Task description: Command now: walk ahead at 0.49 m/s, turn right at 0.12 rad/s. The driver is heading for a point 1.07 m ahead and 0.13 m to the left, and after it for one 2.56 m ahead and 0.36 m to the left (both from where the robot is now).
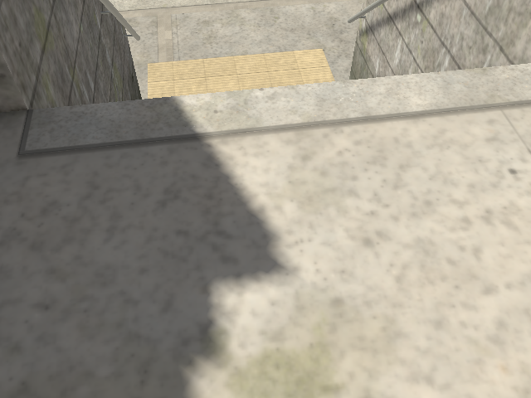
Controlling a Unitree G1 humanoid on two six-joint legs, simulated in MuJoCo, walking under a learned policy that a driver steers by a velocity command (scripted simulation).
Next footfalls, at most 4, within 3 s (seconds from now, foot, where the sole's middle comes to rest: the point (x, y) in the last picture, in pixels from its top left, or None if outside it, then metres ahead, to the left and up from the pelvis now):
0.38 right None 0.38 -0.16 -0.77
0.94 left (241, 320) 0.68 0.09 -0.77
1.44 right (278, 221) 1.01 -0.01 -0.77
1.80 left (196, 216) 1.03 0.24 -0.77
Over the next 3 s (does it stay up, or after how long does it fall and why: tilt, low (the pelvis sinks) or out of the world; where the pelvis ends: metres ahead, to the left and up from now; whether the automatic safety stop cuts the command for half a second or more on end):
stays up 1.00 0.09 0.00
